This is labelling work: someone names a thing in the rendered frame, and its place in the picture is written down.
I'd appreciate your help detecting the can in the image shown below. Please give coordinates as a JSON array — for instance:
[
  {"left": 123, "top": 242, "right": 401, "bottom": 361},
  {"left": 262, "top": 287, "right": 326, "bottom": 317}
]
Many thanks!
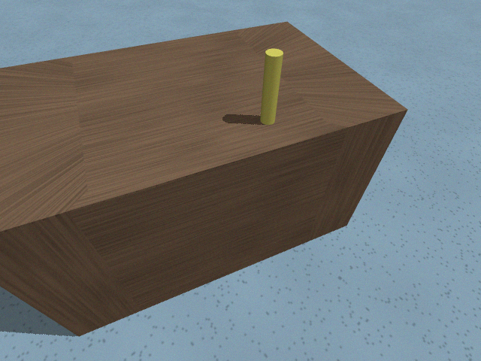
[{"left": 260, "top": 48, "right": 283, "bottom": 125}]

